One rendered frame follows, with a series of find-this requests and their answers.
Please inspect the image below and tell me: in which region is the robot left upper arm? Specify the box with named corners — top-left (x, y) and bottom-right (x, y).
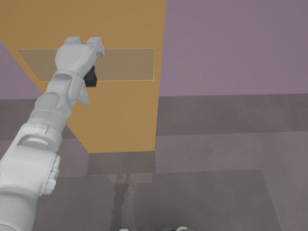
top-left (0, 144), bottom-right (61, 231)

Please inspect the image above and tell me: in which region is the cabinet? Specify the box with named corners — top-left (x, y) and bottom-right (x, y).
top-left (0, 0), bottom-right (167, 153)

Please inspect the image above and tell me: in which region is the robot left hand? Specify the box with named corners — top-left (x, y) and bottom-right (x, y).
top-left (55, 36), bottom-right (105, 106)

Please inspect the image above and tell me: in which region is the robot left forearm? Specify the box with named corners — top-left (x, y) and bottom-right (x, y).
top-left (0, 69), bottom-right (83, 177)

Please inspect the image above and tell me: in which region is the handle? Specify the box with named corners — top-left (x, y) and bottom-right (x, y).
top-left (83, 65), bottom-right (97, 88)

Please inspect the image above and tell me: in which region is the drawer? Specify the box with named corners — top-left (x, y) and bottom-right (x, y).
top-left (17, 47), bottom-right (154, 82)

